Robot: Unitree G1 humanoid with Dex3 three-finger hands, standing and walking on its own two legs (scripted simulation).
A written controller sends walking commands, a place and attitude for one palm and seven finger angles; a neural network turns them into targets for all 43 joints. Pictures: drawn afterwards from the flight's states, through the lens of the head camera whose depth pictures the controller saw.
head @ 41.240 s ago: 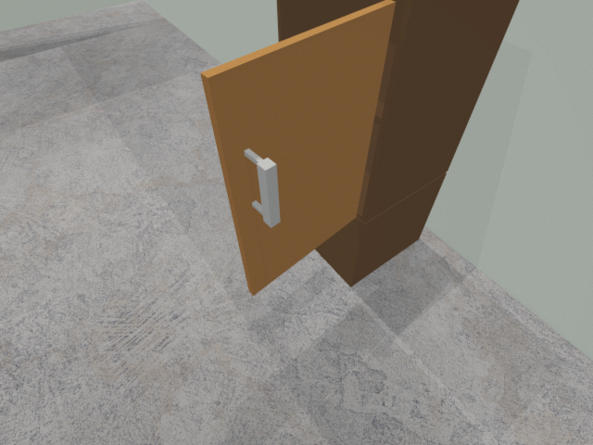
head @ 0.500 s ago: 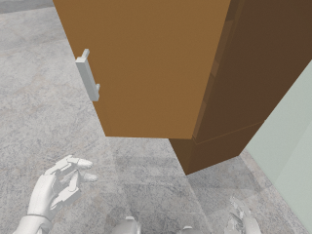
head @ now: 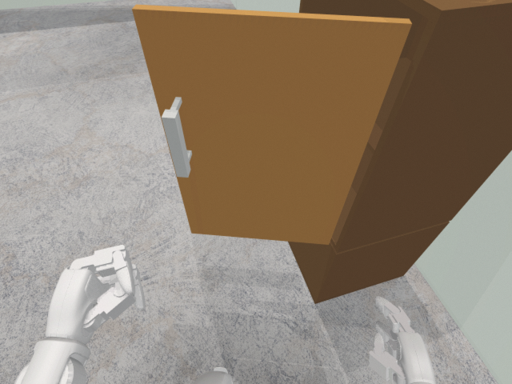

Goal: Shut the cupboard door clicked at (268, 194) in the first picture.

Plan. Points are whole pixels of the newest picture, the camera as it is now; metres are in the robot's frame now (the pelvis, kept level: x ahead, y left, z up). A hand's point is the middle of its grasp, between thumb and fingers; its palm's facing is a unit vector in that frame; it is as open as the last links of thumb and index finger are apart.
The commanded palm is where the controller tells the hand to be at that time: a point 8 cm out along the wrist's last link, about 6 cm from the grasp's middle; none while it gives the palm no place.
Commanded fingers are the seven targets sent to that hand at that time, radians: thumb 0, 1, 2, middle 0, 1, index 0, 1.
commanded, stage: raise the hand and make a fist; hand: left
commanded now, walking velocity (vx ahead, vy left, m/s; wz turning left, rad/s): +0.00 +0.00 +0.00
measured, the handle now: (180, 138) +0.51 +0.19 +0.09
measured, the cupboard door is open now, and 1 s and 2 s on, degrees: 68 68 68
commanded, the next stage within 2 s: bring the fist close to the handle in 0.62 s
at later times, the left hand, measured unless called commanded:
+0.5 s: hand (149, 286) +0.23 +0.17 +0.08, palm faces -0.03 -1.00 -0.03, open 3.1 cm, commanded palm +0.21 +0.22 +0.10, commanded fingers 0.00 0.90 0.90 -1.30 -1.50 -1.30 -1.50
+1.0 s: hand (166, 251) +0.27 +0.15 +0.10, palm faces -0.05 -1.00 -0.04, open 3.1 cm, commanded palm +0.26 +0.21 +0.10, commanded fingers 0.00 0.90 0.90 -1.30 -1.50 -1.30 -1.50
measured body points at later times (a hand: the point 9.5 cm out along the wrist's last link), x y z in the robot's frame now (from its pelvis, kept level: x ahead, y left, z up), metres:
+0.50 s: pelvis +0.00 -0.01 +0.01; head +0.03 -0.02 +0.46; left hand +0.22 +0.22 +0.09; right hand +0.17 -0.25 -0.06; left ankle +0.04 +0.10 -0.68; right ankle +0.00 -0.11 -0.68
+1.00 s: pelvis +0.00 -0.02 +0.01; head +0.03 -0.03 +0.46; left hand +0.27 +0.21 +0.10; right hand +0.18 -0.25 -0.07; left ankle +0.04 +0.10 -0.68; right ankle +0.00 -0.11 -0.68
